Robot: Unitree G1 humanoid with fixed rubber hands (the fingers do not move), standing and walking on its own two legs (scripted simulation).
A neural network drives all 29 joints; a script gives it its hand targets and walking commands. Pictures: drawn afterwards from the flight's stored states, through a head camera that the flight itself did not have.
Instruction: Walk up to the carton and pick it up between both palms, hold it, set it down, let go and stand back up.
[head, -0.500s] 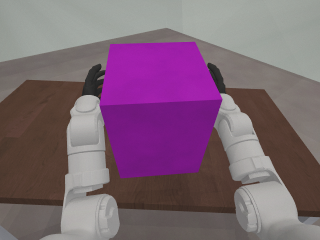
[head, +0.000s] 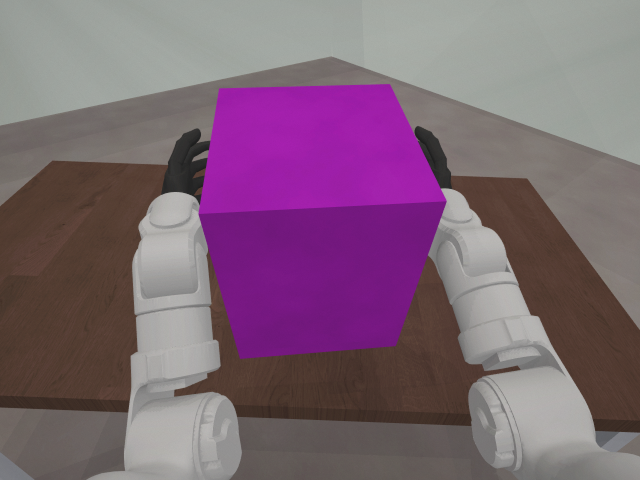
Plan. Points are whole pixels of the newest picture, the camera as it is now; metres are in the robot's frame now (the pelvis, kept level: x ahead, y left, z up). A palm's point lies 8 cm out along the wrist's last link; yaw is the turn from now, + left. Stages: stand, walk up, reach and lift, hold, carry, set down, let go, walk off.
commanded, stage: hold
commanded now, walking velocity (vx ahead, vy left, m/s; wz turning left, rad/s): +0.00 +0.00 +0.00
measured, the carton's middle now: (312, 225) +0.35 +0.00 +0.19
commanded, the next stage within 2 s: none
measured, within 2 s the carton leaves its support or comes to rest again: neither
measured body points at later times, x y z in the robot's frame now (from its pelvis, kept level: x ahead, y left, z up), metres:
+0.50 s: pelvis +0.00 +0.00 +0.00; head -0.06 +0.02 +0.45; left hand +0.38 +0.15 +0.23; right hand +0.38 -0.15 +0.23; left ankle +0.01 +0.13 -0.75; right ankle +0.02 -0.12 -0.75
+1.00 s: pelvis +0.00 +0.00 +0.00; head -0.06 +0.02 +0.45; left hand +0.38 +0.15 +0.23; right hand +0.38 -0.15 +0.22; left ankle +0.01 +0.13 -0.75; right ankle +0.02 -0.12 -0.75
